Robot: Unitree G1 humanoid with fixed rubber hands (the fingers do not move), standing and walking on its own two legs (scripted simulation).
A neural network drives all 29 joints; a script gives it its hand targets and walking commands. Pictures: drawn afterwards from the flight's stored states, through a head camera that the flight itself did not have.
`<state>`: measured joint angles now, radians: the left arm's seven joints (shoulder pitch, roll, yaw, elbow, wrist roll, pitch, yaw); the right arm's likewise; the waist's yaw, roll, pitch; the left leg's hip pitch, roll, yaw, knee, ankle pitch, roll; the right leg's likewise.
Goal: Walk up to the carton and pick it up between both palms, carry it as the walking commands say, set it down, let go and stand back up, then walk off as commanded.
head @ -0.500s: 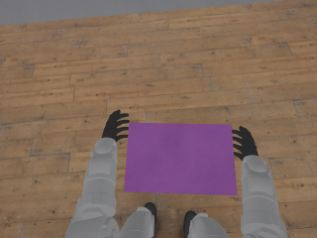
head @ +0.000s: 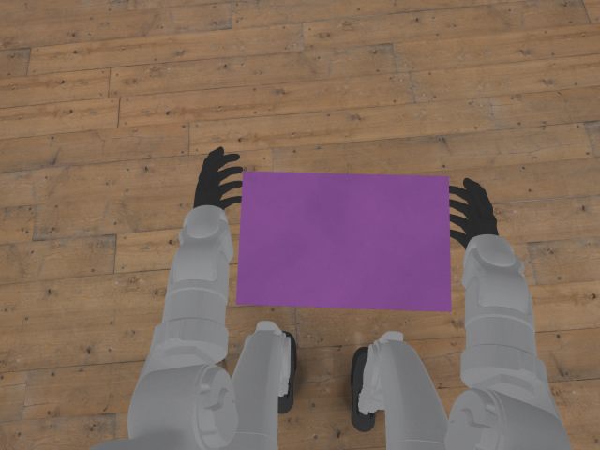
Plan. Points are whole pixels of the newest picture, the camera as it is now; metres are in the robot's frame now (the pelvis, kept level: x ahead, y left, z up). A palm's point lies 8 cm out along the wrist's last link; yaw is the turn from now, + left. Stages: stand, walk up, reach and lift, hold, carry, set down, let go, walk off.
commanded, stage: set down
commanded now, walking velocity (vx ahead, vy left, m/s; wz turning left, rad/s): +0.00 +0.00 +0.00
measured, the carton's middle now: (338, 245) +0.38 -0.01 -0.17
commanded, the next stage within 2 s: none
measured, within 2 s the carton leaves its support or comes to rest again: neither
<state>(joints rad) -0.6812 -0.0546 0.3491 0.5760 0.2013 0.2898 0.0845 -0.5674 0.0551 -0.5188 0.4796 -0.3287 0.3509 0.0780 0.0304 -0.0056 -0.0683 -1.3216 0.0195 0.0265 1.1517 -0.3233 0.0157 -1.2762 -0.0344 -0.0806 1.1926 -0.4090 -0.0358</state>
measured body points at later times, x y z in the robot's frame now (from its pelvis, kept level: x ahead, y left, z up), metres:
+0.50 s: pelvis -0.01 +0.00 -0.07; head +0.23 +0.00 +0.31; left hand +0.44 +0.16 -0.15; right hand +0.41 -0.20 -0.17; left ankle +0.10 +0.11 -0.62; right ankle +0.07 -0.10 -0.62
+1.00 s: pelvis -0.02 +0.00 -0.14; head +0.27 -0.01 +0.20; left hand +0.46 +0.16 -0.24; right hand +0.45 -0.20 -0.26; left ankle +0.10 +0.11 -0.62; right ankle +0.07 -0.10 -0.62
